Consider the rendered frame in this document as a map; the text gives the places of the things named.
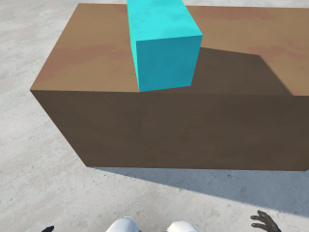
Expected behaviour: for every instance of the carton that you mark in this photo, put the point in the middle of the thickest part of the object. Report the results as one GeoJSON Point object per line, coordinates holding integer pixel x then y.
{"type": "Point", "coordinates": [165, 43]}

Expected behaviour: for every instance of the robot right hand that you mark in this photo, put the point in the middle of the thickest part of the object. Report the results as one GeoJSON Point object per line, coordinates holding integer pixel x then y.
{"type": "Point", "coordinates": [269, 226]}

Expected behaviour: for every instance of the robot thigh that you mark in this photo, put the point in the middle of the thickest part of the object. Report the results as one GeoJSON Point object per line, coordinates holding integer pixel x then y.
{"type": "Point", "coordinates": [124, 225]}
{"type": "Point", "coordinates": [181, 226]}

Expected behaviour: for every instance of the left robot thigh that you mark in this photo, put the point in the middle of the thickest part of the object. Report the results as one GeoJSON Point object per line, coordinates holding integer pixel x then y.
{"type": "Point", "coordinates": [124, 225]}

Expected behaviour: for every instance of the pedestal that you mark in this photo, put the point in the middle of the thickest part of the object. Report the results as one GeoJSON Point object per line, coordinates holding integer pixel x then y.
{"type": "Point", "coordinates": [247, 107]}

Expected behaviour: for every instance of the right robot thigh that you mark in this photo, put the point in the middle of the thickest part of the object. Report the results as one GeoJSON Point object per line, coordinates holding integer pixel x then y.
{"type": "Point", "coordinates": [181, 226]}

